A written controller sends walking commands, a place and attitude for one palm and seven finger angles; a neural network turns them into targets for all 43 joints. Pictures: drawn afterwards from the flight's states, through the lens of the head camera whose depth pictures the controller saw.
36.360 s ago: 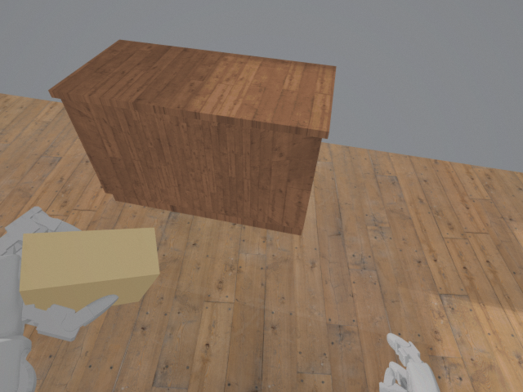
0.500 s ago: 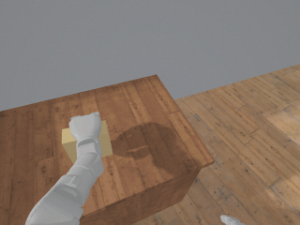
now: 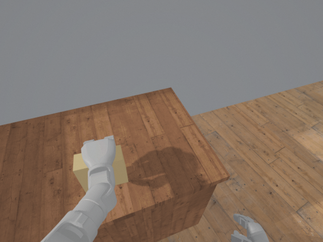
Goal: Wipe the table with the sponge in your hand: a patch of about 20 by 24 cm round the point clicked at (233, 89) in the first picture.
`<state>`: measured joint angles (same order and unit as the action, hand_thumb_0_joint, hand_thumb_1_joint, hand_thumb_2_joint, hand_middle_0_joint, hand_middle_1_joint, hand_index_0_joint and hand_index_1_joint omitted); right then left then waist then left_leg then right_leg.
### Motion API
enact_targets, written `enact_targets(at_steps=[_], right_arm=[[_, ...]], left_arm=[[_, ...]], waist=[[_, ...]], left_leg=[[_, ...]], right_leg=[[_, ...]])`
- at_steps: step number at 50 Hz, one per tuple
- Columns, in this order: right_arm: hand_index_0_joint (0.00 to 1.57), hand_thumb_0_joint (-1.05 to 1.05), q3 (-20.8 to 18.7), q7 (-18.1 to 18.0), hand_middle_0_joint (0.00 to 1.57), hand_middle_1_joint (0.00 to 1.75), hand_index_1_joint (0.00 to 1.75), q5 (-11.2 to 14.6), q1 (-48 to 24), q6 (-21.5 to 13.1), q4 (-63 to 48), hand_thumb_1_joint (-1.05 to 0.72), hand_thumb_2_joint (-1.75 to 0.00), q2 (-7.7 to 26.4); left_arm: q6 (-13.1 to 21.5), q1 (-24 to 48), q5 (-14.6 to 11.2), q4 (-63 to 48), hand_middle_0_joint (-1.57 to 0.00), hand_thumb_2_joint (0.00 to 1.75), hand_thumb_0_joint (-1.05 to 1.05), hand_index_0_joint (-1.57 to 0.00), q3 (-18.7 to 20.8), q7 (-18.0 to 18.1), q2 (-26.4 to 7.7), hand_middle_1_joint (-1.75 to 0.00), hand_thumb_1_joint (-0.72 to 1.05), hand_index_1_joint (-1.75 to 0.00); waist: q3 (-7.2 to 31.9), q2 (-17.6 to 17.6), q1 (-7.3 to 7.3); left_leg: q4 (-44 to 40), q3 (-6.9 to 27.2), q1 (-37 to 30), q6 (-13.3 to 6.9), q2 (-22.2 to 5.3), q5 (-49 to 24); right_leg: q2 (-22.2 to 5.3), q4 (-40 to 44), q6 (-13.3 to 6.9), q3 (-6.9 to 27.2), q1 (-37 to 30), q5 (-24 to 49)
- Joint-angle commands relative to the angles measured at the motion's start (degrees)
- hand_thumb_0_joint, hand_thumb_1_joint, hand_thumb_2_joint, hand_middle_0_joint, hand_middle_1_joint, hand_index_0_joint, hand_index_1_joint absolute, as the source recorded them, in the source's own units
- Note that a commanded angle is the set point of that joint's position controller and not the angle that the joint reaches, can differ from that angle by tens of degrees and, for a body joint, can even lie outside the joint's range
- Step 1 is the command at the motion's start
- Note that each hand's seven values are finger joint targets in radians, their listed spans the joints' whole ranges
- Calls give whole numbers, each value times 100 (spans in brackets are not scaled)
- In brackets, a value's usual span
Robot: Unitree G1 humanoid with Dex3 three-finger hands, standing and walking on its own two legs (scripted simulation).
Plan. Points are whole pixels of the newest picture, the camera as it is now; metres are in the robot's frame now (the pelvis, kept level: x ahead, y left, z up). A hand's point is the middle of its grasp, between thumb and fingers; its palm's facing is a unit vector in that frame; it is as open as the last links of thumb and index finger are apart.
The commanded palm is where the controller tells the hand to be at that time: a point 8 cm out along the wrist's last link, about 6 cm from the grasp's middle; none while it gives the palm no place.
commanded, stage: wipe back along the middle lane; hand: left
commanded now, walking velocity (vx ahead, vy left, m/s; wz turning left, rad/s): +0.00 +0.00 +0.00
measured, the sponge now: (104, 172) +0.32 +0.21 -0.06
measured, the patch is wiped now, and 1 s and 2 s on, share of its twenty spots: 0.75 0.80 0.85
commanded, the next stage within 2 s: slide across to the third lane in 0.48 s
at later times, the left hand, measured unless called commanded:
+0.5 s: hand (105, 172) +0.30 +0.19 -0.02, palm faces -0.07 -0.05 -1.00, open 9.9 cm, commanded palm +0.26 +0.18 +0.01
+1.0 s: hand (107, 170) +0.31 +0.19 -0.02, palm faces -0.10 -0.03 -0.99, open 9.9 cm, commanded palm +0.28 +0.14 +0.03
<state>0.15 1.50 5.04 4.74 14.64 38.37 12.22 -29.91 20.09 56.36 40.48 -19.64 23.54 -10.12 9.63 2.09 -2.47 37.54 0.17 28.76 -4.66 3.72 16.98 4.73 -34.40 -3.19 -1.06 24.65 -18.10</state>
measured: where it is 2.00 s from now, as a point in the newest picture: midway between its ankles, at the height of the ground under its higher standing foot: outside the picture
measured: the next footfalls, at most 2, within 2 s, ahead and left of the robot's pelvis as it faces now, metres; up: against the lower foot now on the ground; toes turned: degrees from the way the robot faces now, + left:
none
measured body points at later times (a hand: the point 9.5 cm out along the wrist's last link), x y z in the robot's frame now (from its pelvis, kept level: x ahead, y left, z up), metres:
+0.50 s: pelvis +0.00 -0.02 +0.00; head +0.00 -0.03 +0.45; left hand +0.30 +0.19 +0.04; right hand +0.20 -0.24 -0.09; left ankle +0.01 +0.06 -0.72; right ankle -0.01 -0.09 -0.72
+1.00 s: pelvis -0.01 -0.02 +0.00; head -0.01 -0.03 +0.45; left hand +0.31 +0.19 +0.04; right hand +0.19 -0.24 -0.11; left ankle +0.01 +0.06 -0.72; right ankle -0.01 -0.09 -0.72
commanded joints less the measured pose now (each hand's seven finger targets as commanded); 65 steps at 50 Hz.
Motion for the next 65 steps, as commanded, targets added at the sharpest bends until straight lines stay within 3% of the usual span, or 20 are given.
enact_targets(at_steps=[1,8,14,17,20,22,23,25,27,29,32,34,37,39,42,51,54,60,62,65], right_arm=[[20,0,-228,-11,20,30,30,-12,-840,-195,-927,-90,-90,755],[20,0,-209,16,20,30,30,19,-1025,-224,-1040,-90,-90,761],[20,0,-203,-48,20,30,30,33,-1080,-253,-941,-90,-90,773],[20,0,-204,-95,20,30,30,14,-1076,-299,-918,-90,-90,812],[20,0,-209,-111,20,30,30,10,-1013,-320,-909,-90,-90,768],[20,0,-223,-130,20,30,30,-5,-990,-353,-904,-90,-90,811],[20,0,-210,-141,20,30,30,-12,-979,-358,-936,-90,-90,772],[20,0,-218,-157,20,30,30,-7,-960,-370,-913,-90,-90,780],[20,0,-221,-167,20,30,30,-13,-974,-396,-927,-90,-90,803],[20,0,-218,-184,20,30,30,-3,-949,-388,-912,-90,-90,783],[20,0,-240,-181,20,30,30,5,-1025,-393,-919,-90,-90,788],[20,0,-235,-177,20,30,30,15,-977,-408,-917,-90,-90,748],[20,0,-259,-192,20,30,30,9,-994,-439,-877,-90,-90,777],[20,0,-257,-175,20,30,30,23,-998,-460,-894,-90,-90,730],[20,0,-280,-137,20,30,30,23,-1001,-509,-858,-90,-90,724],[20,0,-313,28,20,30,30,18,-949,-555,-698,-90,-90,686],[20,0,-314,69,20,30,30,32,-958,-551,-634,-90,-90,645],[20,0,-343,170,20,30,30,-7,-913,-529,-503,-90,-90,613],[20,0,-361,190,20,30,30,-22,-951,-506,-493,-90,-90,624],[20,0,-342,210,20,30,30,-30,-947,-477,-428,-90,-90,597]], left_arm=[[24,80,-186,-551,-120,130,0,-120,-84,-326,157,-160,10,-160],[-20,-630,-272,-1131,-120,130,0,-120,-46,-378,48,-160,10,-160],[-85,-168,-200,-1144,-120,130,0,-120,1,-391,-71,-160,10,-160],[-26,-296,-158,-1074,-120,130,0,-120,303,-389,-345,-160,10,-160],[46,-99,-100,-979,-120,130,0,-120,34,-404,-84,-160,10,-160],[97,-355,-114,-918,-120,130,0,-120,491,-371,-488,-160,10,-160],[131,-295,-109,-1006,-120,130,0,-120,234,-378,-250,-160,10,-160],[149,-241,-102,-922,-120,130,0,-120,281,-369,-284,-160,10,-160],[158,-366,-125,-967,-120,130,0,-120,574,-357,-534,-160,10,-160],[150,-182,-70,-927,-120,130,0,-120,261,-363,-269,-160,10,-160],[118,167,-107,-1092,-120,130,0,-120,290,-370,-329,-160,10,-160],[127,401,-142,-1135,-120,130,0,-120,-15,-384,-55,-160,10,-160],[221,476,-248,-1191,-120,130,0,-120,267,-381,-283,-160,10,-160],[294,620,-259,-1273,-120,130,0,-120,-151,-401,92,-160,10,-160],[410,881,-259,-1340,-120,130,0,-120,-169,-386,108,-160,10,-160],[560,1296,-326,-838,-120,130,0,-120,-691,-242,739,-160,10,-160],[548,1816,-343,-658,-120,130,0,-120,-963,-173,1050,-160,10,-160],[582,2252,-419,-180,-120,130,0,-120,-1098,-29,1395,-160,10,-160],[565,2303,-470,-77,-120,130,0,-120,-913,29,1285,-160,10,-160],[486,2635,-476,159,-120,130,0,-120,-979,143,1402,-160,10,-160]], waist=[[824,-591,27],[757,-661,-58],[419,-690,49],[631,-647,-67],[571,-652,55],[740,-627,-93],[803,-620,-12],[661,-790,39],[768,-688,-76],[657,-732,65],[665,-522,47],[720,-550,147],[928,-639,77],[866,-668,189],[904,-541,170],[769,-822,254],[740,-654,312],[924,-742,318],[1049,-883,254],[935,-822,333]], left_leg=[[-445,423,-805,284,-226,-1207],[-479,394,-806,262,-192,-1268],[-542,400,-765,250,-190,-936],[-517,395,-723,266,-150,-1005],[-460,344,-714,240,-153,-941],[-443,354,-646,258,-129,-990],[-412,320,-658,245,-122,-1021],[-390,303,-546,235,-116,-941],[-419,321,-511,246,-106,-965],[-400,295,-519,232,-121,-906],[-459,333,-635,220,-148,-788],[-436,316,-726,196,-163,-797],[-448,323,-759,187,-166,-840],[-439,321,-846,166,-186,-854],[-473,389,-1004,164,-219,-920],[-400,502,-1033,181,-261,-882],[-386,572,-1125,191,-282,-818],[-285,632,-1119,203,-283,-816],[-287,645,-1080,217,-287,-846],[-271,600,-1004,212,-271,-698]], right_leg=[[-200,446,-246,362,-459,1670],[-213,463,-250,501,-733,2003],[-195,569,-231,537,-461,1567],[-192,522,-267,669,-618,1800],[-217,531,-227,629,-487,1709],[-206,502,-256,723,-648,1876],[-232,464,-225,689,-684,1981],[-250,512,-196,754,-646,2000],[-246,506,-225,797,-745,2097],[-257,521,-181,743,-602,1925],[-229,599,-209,740,-486,1587],[-242,589,-172,638,-481,1531],[-242,612,-179,732,-649,1672],[-264,606,-141,636,-580,1634],[-233,601,-174,589,-490,1547],[-223,488,-155,350,-129,1324],[-208,419,-161,209,127,1100],[-208,277,-165,107,268,1063],[-195,272,-172,115,185,1103],[-213,285,-143,95,250,1005]])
